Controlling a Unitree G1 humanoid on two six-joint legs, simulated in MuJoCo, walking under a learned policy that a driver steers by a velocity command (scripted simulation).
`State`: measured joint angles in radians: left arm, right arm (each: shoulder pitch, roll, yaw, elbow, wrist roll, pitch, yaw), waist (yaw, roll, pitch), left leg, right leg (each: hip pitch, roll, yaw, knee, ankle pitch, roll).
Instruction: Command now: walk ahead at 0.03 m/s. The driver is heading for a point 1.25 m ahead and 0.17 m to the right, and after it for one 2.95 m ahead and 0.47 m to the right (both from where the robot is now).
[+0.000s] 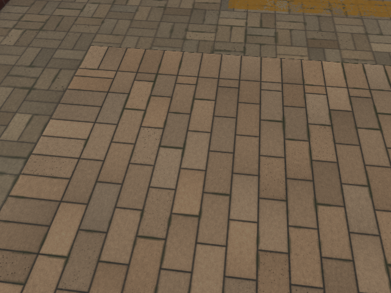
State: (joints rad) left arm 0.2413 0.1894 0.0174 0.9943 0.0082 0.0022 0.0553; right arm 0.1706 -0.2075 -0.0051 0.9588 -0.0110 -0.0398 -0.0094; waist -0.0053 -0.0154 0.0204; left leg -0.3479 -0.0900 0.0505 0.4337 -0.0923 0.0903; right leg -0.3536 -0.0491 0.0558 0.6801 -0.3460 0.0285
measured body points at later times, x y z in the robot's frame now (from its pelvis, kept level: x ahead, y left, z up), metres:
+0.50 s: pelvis +0.06 -0.03 +0.00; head +0.07 -0.03 +0.45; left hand +0.05 +0.19 -0.15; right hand +0.11 -0.27 -0.15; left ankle +0.09 +0.07 -0.73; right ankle +0.03 -0.14 -0.73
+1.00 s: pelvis +0.17 +0.02 +0.01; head +0.17 +0.04 +0.46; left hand +0.19 +0.28 -0.14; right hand +0.18 -0.23 -0.13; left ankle +0.14 +0.10 -0.73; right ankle +0.10 -0.12 -0.63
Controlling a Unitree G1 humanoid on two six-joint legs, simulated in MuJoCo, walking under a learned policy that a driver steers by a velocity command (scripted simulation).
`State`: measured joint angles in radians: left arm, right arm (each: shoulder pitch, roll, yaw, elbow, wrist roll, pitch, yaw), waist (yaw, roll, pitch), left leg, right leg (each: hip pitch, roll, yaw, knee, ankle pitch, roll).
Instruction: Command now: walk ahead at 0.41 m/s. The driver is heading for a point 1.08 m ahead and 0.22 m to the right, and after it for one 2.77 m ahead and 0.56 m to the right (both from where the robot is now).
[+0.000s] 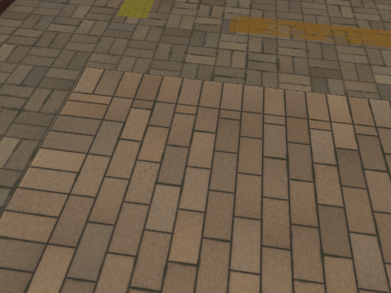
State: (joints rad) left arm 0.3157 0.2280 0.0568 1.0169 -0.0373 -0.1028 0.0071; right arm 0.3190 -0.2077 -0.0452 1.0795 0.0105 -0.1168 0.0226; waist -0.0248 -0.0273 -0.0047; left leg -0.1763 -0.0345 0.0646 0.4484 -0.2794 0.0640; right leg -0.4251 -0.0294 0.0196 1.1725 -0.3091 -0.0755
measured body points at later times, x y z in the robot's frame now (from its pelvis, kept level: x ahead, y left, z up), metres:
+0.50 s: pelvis +0.27 -0.05 -0.01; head +0.30 -0.05 +0.43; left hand +0.42 +0.20 -0.13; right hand +0.25 -0.31 -0.16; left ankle +0.10 +0.08 -0.63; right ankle +0.36 -0.14 -0.74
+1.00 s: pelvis +0.55 +0.01 -0.02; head +0.59 +0.02 +0.43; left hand +0.52 +0.27 -0.17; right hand +0.74 -0.24 -0.12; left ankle +0.66 +0.10 -0.74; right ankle +0.37 -0.13 -0.69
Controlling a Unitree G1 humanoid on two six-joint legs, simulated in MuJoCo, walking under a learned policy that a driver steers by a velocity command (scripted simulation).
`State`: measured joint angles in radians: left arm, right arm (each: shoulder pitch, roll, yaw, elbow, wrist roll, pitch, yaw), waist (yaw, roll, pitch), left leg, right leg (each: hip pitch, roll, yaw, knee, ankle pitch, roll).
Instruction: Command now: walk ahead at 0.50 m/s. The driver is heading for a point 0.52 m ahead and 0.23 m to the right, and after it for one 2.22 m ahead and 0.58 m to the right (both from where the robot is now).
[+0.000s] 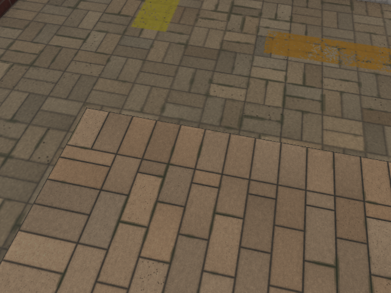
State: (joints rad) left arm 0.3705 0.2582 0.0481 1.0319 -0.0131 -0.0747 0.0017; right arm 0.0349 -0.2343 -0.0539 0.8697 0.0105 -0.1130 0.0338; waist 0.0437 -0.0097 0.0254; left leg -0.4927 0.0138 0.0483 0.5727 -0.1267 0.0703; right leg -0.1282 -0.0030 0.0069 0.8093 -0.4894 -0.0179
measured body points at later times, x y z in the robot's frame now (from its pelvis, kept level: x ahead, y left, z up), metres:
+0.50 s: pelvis +0.27 -0.03 +0.00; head +0.30 -0.04 +0.45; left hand +0.51 +0.16 -0.11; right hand +0.21 -0.29 -0.14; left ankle +0.11 +0.10 -0.72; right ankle +0.40 -0.15 -0.71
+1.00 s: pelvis +0.58 -0.11 +0.01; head +0.60 -0.12 +0.45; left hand +0.66 +0.13 -0.13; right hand +0.68 -0.39 -0.09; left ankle +0.76 -0.06 -0.72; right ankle +0.40 -0.14 -0.72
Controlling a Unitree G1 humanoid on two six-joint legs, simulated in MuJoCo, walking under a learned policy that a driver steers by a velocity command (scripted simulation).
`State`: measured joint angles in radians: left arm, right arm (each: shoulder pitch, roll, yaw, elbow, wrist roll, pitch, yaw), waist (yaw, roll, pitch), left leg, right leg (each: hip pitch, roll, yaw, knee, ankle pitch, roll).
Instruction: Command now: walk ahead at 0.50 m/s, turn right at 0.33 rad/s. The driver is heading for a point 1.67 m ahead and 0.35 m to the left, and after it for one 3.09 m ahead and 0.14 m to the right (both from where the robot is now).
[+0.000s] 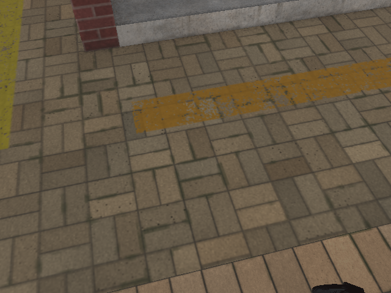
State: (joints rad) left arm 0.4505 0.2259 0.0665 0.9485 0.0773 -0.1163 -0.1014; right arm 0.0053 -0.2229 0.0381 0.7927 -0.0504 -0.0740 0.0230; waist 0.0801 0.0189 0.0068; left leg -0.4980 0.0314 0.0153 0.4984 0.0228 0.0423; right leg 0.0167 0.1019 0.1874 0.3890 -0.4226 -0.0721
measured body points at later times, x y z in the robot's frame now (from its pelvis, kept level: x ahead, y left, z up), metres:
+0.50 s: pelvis +0.27 +0.00 +0.01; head +0.30 -0.01 +0.45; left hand +0.50 +0.19 -0.09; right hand +0.18 -0.21 -0.14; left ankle +0.13 +0.13 -0.73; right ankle +0.43 -0.13 -0.71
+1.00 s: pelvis +0.54 -0.03 -0.03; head +0.56 -0.03 +0.42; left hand +0.43 +0.15 -0.17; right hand +0.71 -0.24 -0.14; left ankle +0.74 +0.11 -0.72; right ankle +0.43 -0.12 -0.73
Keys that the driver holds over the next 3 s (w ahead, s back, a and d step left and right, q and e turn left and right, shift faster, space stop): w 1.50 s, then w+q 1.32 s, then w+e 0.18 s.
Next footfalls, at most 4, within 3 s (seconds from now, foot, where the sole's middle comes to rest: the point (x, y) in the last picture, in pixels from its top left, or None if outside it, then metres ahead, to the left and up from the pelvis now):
0.54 right None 0.47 -0.13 -0.76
1.18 left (190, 220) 0.83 0.13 -0.93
1.60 right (254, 177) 1.08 -0.15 -0.93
2.16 left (199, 132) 1.34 0.13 -0.93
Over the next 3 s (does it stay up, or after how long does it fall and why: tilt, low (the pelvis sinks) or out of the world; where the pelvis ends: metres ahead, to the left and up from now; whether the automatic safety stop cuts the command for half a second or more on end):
stays up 1.63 0.18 -0.15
